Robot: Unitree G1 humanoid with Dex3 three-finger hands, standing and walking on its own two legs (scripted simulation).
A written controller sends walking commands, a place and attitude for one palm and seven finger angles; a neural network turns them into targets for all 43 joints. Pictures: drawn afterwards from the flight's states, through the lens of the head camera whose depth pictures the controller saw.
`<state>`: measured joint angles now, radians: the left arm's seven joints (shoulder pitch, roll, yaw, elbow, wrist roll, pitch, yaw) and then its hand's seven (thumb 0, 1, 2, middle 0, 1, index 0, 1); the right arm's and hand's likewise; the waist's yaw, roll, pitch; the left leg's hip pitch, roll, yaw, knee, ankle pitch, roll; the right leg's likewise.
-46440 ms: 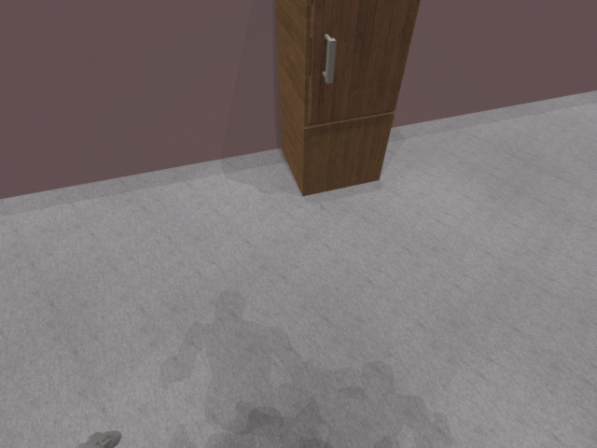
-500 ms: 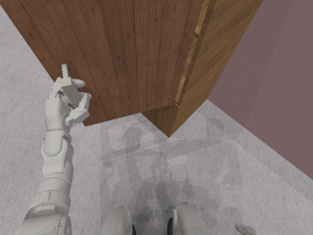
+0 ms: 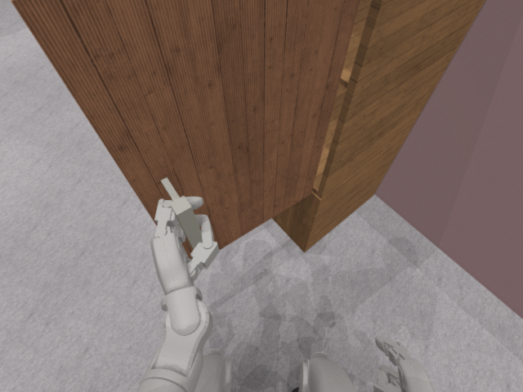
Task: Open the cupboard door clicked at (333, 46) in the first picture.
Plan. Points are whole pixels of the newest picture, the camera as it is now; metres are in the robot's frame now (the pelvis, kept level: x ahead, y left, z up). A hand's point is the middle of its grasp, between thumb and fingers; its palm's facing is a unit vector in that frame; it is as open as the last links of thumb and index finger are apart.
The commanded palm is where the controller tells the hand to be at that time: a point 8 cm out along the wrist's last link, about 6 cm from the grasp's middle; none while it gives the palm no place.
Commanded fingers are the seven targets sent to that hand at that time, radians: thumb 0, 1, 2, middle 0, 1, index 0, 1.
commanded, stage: pull the door open along its arc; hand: left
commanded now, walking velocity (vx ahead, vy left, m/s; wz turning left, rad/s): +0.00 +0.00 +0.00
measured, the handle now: (184, 217) +0.37 +0.14 +0.01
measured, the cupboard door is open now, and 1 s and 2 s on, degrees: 85 92 94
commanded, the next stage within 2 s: open thumb and fingers to let go in 0.06 s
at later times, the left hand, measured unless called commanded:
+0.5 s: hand (228, 257) +0.31 +0.07 +0.02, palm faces +0.36 -0.93 -0.02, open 8.7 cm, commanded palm +0.26 +0.12 +0.02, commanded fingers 0.00 -0.36 0.36 -0.31 -1.22 -0.31 -1.22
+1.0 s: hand (228, 261) +0.30 +0.07 +0.02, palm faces +0.32 -0.95 +0.00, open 15.1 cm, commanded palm +0.26 +0.11 +0.02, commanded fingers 0.00 -0.50 0.30 -0.15 -0.30 -0.15 -0.30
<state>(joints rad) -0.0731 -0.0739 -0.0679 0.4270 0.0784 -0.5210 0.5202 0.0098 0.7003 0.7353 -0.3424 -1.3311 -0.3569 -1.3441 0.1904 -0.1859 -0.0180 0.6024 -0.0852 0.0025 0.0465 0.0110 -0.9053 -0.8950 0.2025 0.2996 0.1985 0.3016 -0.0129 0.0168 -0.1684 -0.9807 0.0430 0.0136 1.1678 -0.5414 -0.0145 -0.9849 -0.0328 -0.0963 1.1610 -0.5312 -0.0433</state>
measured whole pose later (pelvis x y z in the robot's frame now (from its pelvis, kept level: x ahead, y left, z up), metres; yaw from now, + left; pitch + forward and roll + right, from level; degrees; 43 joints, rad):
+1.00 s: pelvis -0.01 +0.00 -0.01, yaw +1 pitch +20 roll +0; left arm -0.01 -0.11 -0.18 0.38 0.13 -0.50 0.56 -0.01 -0.49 0.30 -0.26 -0.67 -0.27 -0.67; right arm 0.17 -0.18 -0.01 0.61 -0.09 -0.05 0.02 0.01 -0.91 -0.90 0.20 0.30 0.20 0.30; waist 0.00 0.02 -0.17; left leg -1.00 0.03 0.01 1.20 -0.54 -0.01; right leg -1.00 -0.04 -0.10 1.20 -0.54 -0.04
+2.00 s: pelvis -0.01 +0.02 -0.03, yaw +0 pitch +20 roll -1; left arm 0.43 0.12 -0.12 -0.10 -0.08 -0.44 -0.06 -0.01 -0.50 0.30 -0.15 -0.30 -0.15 -0.30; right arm 0.21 -0.22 0.01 0.41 -0.01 -0.05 -0.01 0.01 -0.90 -0.90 0.20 0.30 0.20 0.30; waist 0.01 0.03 -0.17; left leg -1.07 0.02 0.01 1.32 -0.61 0.01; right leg -1.06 -0.05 -0.09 1.30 -0.59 -0.02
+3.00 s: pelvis +0.01 +0.02 +0.04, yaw +0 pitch +9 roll -2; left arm 0.63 0.31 0.12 -0.36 -0.11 -0.12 -0.03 -0.01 -0.36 0.35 -0.16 -0.30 -0.16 -0.30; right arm 0.28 -0.23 0.02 0.42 0.04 -0.05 -0.12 0.02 -0.90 -0.90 0.20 0.30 0.20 0.30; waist 0.02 0.05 -0.15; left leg -0.64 0.04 0.01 0.98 -0.50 0.01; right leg -0.62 -0.02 -0.10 0.92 -0.46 -0.01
